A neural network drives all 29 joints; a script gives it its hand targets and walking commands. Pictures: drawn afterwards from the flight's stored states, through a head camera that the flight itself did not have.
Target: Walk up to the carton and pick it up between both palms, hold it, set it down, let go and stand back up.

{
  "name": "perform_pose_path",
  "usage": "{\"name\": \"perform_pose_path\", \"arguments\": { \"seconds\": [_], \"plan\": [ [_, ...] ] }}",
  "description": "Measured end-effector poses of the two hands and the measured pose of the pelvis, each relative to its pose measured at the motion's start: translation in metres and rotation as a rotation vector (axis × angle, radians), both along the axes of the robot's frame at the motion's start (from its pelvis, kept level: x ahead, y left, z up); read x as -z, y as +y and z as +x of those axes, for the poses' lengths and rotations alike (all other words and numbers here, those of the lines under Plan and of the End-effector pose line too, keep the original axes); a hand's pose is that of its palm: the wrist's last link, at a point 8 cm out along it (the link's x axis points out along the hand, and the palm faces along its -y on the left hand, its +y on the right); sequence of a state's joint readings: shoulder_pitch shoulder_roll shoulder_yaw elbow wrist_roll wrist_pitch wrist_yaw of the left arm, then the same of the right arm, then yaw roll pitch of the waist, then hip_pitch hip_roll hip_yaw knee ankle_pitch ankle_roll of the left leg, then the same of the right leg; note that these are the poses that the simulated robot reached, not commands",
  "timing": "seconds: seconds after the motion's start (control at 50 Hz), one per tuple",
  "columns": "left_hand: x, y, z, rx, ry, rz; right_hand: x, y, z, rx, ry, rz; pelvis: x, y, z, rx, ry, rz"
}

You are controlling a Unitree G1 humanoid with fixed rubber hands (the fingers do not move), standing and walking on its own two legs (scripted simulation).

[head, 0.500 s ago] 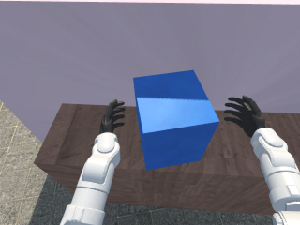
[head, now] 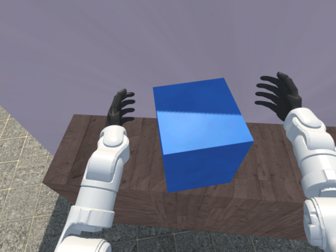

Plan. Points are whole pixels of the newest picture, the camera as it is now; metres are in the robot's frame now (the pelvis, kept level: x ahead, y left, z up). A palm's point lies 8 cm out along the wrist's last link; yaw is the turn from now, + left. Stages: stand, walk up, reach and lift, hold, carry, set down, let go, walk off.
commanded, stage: reach and lift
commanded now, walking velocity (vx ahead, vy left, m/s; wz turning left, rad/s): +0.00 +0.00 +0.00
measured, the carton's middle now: (194, 138) +0.43 +0.00 -0.04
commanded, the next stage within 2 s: none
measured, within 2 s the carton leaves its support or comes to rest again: neither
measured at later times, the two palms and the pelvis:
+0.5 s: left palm (116, 109) +0.39 +0.19 +0.10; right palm (277, 97) +0.47 -0.19 +0.10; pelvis +0.01 +0.00 +0.00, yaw +1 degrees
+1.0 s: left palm (132, 141) +0.38 +0.16 -0.01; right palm (265, 124) +0.47 -0.20 -0.01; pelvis -0.01 -0.01 -0.02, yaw +0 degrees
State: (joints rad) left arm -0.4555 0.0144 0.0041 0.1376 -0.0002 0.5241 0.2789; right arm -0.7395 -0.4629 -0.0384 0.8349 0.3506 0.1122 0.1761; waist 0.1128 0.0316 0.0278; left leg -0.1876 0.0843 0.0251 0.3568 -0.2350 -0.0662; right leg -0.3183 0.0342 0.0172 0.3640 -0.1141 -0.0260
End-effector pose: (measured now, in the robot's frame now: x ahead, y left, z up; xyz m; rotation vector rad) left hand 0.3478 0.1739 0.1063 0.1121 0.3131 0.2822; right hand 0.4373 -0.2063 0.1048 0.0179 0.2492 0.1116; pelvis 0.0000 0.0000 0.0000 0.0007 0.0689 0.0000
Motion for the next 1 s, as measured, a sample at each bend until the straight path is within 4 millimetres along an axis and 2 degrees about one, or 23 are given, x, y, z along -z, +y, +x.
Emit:
{"name": "perform_pose_path", "arguments": {
  "seconds": [0.14,0.26,0.34,0.44,0.52,0.6,0.7,0.86,0.92,1.0],
  "plan": [
    [-0.018,0.007,0.021,-0.005,0.005,0.035,-0.017,0.012,0.013,-0.018,0.016,0.015,0.000,-0.001,-0.002,0.000,-0.003,0.001],
    [-0.017,0.013,0.034,-0.019,0.027,0.018,-0.029,0.021,0.027,-0.019,0.028,0.015,0.000,0.000,0.001,-0.001,0.003,0.000],
    [-0.010,0.016,0.037,-0.020,0.038,0.007,-0.026,0.023,0.033,-0.008,0.052,0.010,0.000,0.001,0.004,-0.004,0.008,-0.002],
    [-0.002,0.017,0.042,-0.013,0.022,-0.004,-0.007,0.019,0.034,0.018,0.088,-0.003,0.000,0.002,0.006,-0.010,0.017,-0.006],
    [0.007,0.010,0.045,0.013,-0.008,-0.016,0.006,0.015,0.033,0.030,0.072,-0.006,0.000,0.003,0.006,-0.012,0.028,-0.008],
    [0.030,-0.001,0.043,0.046,0.020,-0.037,0.021,0.010,0.030,0.045,0.056,-0.005,0.001,0.004,0.004,-0.012,0.046,-0.009],
    [0.065,-0.013,0.036,0.062,0.047,-0.064,0.050,0.005,0.024,0.051,0.075,-0.030,0.003,0.003,-0.003,-0.010,0.093,-0.008],
    [0.114,-0.011,0.024,0.020,0.058,-0.054,0.096,0.006,0.025,0.037,0.080,-0.058,0.013,-0.002,-0.012,-0.005,0.245,0.000],
    [0.120,-0.009,0.024,0.005,0.047,-0.034,0.107,0.007,0.029,0.034,0.069,-0.044,0.017,-0.005,-0.012,-0.005,0.299,0.004],
    [0.117,-0.010,0.028,0.003,0.004,-0.011,0.115,0.006,0.035,0.039,0.060,-0.034,0.020,-0.007,-0.010,-0.005,0.338,0.008]
  ]
}}
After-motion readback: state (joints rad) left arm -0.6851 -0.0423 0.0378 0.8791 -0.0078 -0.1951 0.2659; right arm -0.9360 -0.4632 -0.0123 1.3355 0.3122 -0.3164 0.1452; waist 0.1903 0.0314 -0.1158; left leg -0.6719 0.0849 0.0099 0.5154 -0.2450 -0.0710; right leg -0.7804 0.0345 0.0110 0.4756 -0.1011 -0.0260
